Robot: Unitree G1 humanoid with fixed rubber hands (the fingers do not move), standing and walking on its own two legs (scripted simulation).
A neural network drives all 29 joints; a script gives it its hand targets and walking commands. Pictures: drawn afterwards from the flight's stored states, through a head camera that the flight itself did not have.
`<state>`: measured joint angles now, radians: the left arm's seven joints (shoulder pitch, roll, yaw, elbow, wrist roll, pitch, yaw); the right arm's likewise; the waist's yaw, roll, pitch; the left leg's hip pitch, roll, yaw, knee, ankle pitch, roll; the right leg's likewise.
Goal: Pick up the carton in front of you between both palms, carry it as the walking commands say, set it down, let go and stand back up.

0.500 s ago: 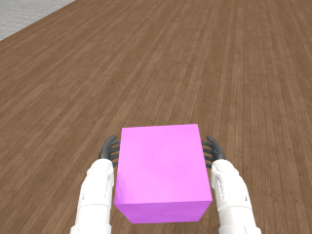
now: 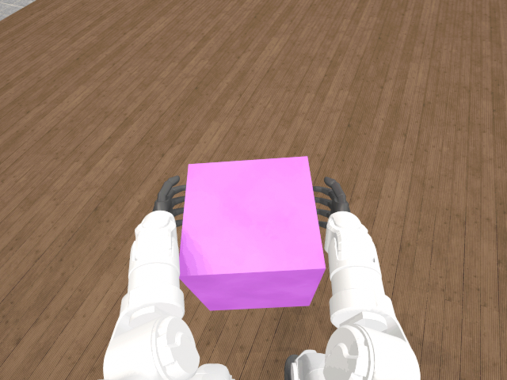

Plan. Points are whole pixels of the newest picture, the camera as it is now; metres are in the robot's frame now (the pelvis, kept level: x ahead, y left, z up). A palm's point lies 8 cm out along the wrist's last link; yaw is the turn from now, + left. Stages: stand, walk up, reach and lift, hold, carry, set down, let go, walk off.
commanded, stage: set down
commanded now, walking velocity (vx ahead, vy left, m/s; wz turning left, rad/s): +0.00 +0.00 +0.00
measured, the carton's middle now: (253, 240) +0.35 +0.02 -0.07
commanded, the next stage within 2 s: none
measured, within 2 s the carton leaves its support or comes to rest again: neither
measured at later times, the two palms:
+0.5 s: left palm (199, 239) +0.41 +0.16 -0.18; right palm (325, 250) +0.39 -0.14 -0.20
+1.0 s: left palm (221, 258) +0.43 +0.13 -0.34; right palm (327, 264) +0.42 -0.17 -0.36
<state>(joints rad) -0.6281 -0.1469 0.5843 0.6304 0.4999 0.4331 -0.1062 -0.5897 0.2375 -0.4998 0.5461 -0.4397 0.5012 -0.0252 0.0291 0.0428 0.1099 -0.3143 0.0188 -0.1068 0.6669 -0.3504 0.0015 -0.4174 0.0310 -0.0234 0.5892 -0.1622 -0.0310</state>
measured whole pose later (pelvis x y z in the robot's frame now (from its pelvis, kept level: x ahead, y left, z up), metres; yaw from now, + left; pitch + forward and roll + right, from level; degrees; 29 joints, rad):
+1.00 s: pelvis -0.04 +0.03 -0.25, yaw +4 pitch +48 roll +5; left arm -0.91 -0.12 0.42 0.62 0.14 0.19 0.14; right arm -0.92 -0.08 -0.40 0.66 -0.21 0.23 0.03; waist -0.06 0.06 -0.17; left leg -1.94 -0.10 -0.01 1.72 -0.62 -0.04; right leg -2.09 -0.02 0.09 1.64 -0.38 0.03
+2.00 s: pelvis -0.07 +0.03 -0.38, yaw +6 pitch +42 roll +2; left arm -1.31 0.04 0.31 0.91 0.06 0.18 0.19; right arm -1.33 -0.33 -0.33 1.03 -0.07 0.18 0.04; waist -0.12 0.08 0.19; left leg -2.26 -0.19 -0.03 2.16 -0.63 -0.08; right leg -2.39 -0.06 0.08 2.04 -0.39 0.03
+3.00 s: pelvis -0.08 +0.02 -0.38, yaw +5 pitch +36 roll +3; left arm -1.33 0.24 0.04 0.89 -0.17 0.09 0.17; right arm -1.34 -0.50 -0.24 1.13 0.19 -0.02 0.02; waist -0.09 0.05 0.40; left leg -2.15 -0.17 -0.05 2.19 -0.67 -0.11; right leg -2.30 -0.04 0.06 2.07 -0.39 0.01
